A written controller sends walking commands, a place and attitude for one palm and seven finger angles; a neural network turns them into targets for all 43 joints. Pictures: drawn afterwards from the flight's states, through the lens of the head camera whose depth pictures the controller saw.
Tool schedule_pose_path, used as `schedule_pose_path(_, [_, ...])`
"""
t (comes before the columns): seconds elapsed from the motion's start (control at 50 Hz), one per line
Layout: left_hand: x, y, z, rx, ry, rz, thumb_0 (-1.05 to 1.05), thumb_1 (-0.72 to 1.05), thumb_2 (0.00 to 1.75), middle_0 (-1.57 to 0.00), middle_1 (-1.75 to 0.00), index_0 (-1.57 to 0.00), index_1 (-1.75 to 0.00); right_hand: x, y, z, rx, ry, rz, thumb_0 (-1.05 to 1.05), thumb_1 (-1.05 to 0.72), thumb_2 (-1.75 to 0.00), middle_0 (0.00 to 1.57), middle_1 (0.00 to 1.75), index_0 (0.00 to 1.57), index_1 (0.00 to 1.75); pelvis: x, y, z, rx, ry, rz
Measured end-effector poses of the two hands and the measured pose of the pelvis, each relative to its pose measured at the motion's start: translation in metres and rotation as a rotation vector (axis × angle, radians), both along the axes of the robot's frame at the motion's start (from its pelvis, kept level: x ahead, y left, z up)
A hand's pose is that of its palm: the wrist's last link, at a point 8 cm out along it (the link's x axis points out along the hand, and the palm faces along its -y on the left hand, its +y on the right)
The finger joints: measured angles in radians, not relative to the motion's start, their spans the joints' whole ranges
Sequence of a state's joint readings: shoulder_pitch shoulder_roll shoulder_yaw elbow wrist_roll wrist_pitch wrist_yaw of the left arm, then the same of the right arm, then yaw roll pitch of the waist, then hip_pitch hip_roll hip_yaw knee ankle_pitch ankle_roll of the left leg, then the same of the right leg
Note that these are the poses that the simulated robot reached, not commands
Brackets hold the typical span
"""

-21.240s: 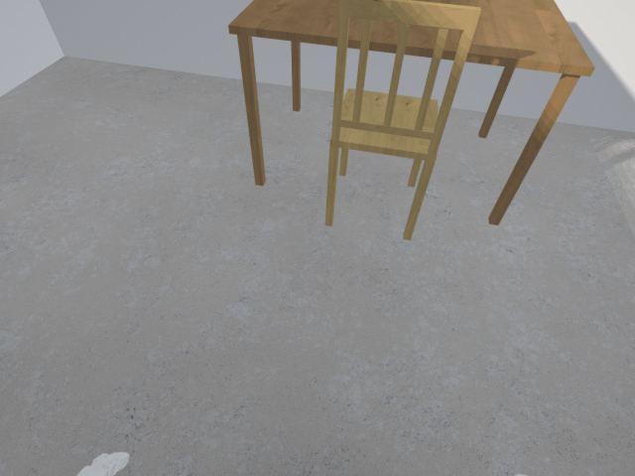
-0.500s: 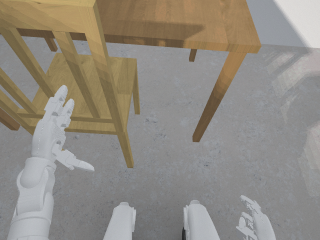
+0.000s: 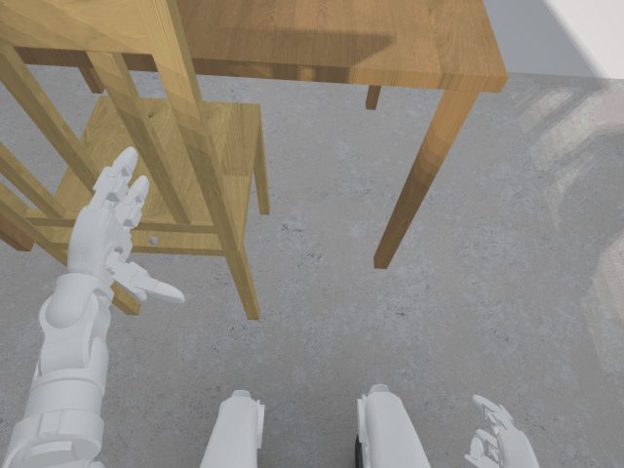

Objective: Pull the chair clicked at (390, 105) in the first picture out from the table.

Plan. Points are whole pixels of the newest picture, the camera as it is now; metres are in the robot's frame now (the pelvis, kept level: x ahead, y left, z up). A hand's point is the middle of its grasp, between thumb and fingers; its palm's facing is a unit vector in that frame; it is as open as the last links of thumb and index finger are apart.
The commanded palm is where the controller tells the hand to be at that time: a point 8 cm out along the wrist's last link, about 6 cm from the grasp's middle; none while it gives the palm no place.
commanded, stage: push the fingers through the gap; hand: left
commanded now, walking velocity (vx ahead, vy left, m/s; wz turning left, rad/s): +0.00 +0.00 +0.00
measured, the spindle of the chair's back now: (72, 152) +0.50 +0.33 +0.06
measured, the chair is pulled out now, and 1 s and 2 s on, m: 0.00 0.00 0.00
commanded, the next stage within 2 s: hook a spindle and tug to test in 1.14 s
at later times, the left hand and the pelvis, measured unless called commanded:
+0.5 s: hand (166, 198) +0.44 +0.20 +0.04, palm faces -0.06 -1.00 -0.03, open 16.9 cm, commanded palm +0.42 +0.25 +0.05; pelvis +0.00 +0.00 +0.00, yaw -1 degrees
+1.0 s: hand (167, 185) +0.46 +0.20 +0.04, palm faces -0.04 -1.00 -0.03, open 16.9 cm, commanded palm +0.44 +0.25 +0.05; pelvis +0.00 +0.01 +0.00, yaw -1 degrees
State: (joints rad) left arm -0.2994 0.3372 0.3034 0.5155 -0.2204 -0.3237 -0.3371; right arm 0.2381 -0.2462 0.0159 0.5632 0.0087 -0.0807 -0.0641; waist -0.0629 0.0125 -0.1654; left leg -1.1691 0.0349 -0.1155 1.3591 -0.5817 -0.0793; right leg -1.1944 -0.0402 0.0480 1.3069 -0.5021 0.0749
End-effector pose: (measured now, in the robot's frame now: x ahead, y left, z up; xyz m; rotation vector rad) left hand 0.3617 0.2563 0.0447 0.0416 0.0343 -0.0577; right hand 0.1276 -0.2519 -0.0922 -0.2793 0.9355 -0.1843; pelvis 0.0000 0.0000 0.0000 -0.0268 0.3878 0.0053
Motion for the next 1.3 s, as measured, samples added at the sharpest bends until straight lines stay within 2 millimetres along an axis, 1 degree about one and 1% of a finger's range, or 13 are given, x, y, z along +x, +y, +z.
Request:
schedule_pose_path(0.08, [0.007, -0.003, 0.002, -0.008, -0.009, 0.004, -0.01, -0.50, 0.30, -0.06, -0.08, -0.06, -0.09, -0.007, 0.000, -0.002, -0.002, 0.023, -0.003, 0.01, -0.90, -0.90, 0.20, 0.30, 0.21, 0.30, 0.000, 0.000, 0.001, 0.001, 0.002, 0.001])
schedule_pose_path(0.16, [0.018, -0.005, 0.004, -0.011, -0.033, 0.010, -0.01, -0.50, 0.30, -0.06, -0.08, -0.05, -0.08, -0.013, -0.002, -0.004, -0.010, 0.042, -0.009, 0.01, -0.90, -0.90, 0.20, 0.30, 0.21, 0.30, -0.001, 0.000, 0.000, 0.001, 0.006, 0.001])
schedule_pose_path(0.3, [0.041, -0.002, -0.003, -0.004, -0.006, 0.003, -0.01, -0.50, 0.30, -0.06, -0.08, -0.05, -0.08, -0.025, -0.007, -0.007, -0.026, 0.081, -0.031, 0.01, -0.90, -0.90, 0.20, 0.30, 0.21, 0.30, -0.003, 0.000, -0.004, 0.000, 0.019, -0.005])
schedule_pose_path(0.36, [0.049, -0.001, -0.002, -0.008, -0.013, 0.003, -0.01, -0.50, 0.30, -0.06, -0.08, -0.05, -0.08, -0.031, -0.009, -0.008, -0.030, 0.102, -0.043, 0.01, -0.90, -0.90, 0.20, 0.30, 0.21, 0.30, -0.002, 0.001, -0.004, -0.002, 0.026, -0.007])
schedule_pose_path(0.46, [0.058, -0.004, 0.000, -0.015, -0.024, -0.006, -0.01, -0.50, 0.30, -0.06, -0.08, -0.05, -0.08, -0.039, -0.008, -0.009, -0.028, 0.140, -0.055, 0.01, -0.90, -0.90, 0.20, 0.30, 0.21, 0.30, 0.000, 0.003, -0.003, -0.003, 0.035, -0.010])
schedule_pose_path(0.6, [0.070, 0.000, -0.004, -0.017, 0.004, 0.011, -0.01, -0.50, 0.30, -0.06, -0.08, -0.06, -0.08, -0.046, -0.006, -0.010, -0.024, 0.173, -0.062, 0.01, -0.90, -0.90, 0.20, 0.30, 0.21, 0.30, 0.001, 0.004, -0.003, -0.004, 0.045, -0.012])
schedule_pose_path(0.68, [0.076, 0.000, -0.001, -0.014, -0.021, 0.009, -0.01, -0.50, 0.30, -0.06, -0.08, -0.06, -0.08, -0.049, -0.004, -0.011, -0.023, 0.187, -0.066, 0.01, -0.90, -0.90, 0.20, 0.30, 0.21, 0.30, 0.002, 0.005, -0.004, -0.007, 0.049, -0.012])
schedule_pose_path(0.8, [0.085, -0.006, 0.003, -0.016, -0.019, -0.010, -0.01, -0.50, 0.30, -0.06, -0.08, -0.05, -0.08, -0.052, -0.002, -0.012, -0.015, 0.204, -0.068, 0.01, -0.90, -0.90, 0.20, 0.30, 0.21, 0.30, 0.002, 0.006, -0.003, -0.009, 0.052, -0.010])
schedule_pose_path(0.94, [0.086, -0.003, -0.006, -0.024, 0.012, 0.013, -0.01, -0.50, 0.30, -0.06, -0.08, -0.06, -0.08, -0.055, -0.002, -0.011, -0.012, 0.209, -0.077, 0.01, -0.90, -0.90, 0.20, 0.30, 0.21, 0.30, 0.001, 0.007, -0.003, -0.006, 0.055, -0.018])
schedule_pose_path(1.06, [0.081, 0.004, -0.002, -0.015, -0.029, 0.019, -0.01, -0.50, 0.30, -0.06, -0.08, -0.06, -0.08, -0.058, -0.003, -0.011, -0.015, 0.223, -0.077, 0.01, -0.90, -0.90, 0.20, 0.30, 0.21, 0.30, 0.001, 0.007, -0.004, -0.008, 0.054, -0.019])
schedule_pose_path(1.14, [0.080, 0.008, -0.003, -0.019, -0.014, 0.014, -0.01, -0.50, 0.30, -0.06, -0.08, -0.06, -0.08, -0.057, -0.004, -0.011, -0.021, 0.225, -0.071, 0.01, -0.90, -0.90, 0.20, 0.30, 0.21, 0.30, 0.000, 0.007, -0.004, -0.011, 0.053, -0.014])
schedule_pose_path(1.2, [0.081, 0.008, -0.005, -0.021, -0.001, 0.005, -0.01, -0.50, 0.30, -0.06, -0.08, -0.05, -0.08, -0.056, -0.004, -0.011, -0.027, 0.225, -0.066, 0.01, -0.90, -0.90, 0.20, 0.30, 0.21, 0.30, 0.000, 0.007, -0.005, -0.014, 0.054, -0.010])
schedule_pose_path(1.3, [0.082, 0.001, -0.003, -0.029, -0.018, -0.009, -0.01, -0.50, 0.30, -0.06, -0.09, -0.06, -0.09, -0.053, -0.003, -0.010, -0.030, 0.215, -0.065, 0.01, -0.90, -0.90, 0.20, 0.30, 0.21, 0.30, -0.001, 0.009, -0.005, -0.015, 0.054, -0.010])
